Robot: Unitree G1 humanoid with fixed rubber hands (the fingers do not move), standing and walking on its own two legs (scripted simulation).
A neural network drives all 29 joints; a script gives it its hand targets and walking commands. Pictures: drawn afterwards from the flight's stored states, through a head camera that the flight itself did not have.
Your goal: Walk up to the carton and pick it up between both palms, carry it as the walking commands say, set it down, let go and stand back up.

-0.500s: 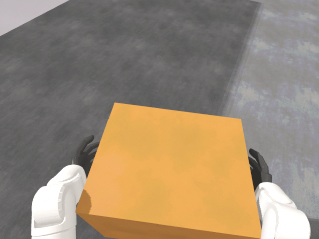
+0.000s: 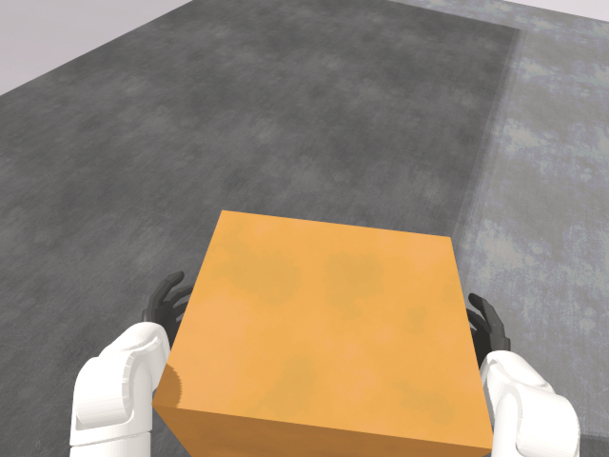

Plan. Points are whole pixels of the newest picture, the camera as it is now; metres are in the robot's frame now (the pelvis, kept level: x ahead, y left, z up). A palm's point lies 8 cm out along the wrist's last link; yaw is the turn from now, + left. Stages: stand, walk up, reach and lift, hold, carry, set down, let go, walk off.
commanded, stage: carry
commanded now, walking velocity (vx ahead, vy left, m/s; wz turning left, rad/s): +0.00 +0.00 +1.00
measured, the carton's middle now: (318, 359) +0.26 +0.01 -0.03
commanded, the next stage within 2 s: none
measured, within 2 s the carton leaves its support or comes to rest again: neither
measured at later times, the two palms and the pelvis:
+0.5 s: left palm (198, 164) +0.51 +0.22 +0.08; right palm (415, 138) +0.66 -0.14 +0.07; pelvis +0.34 -0.05 +0.01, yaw +21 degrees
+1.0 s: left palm (240, 95) +0.76 +0.20 +0.07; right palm (370, 52) +1.04 -0.07 +0.05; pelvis +0.71 -0.10 +0.00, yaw +42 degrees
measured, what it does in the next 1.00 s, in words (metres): walks ahead, turning left: right foot, then left foot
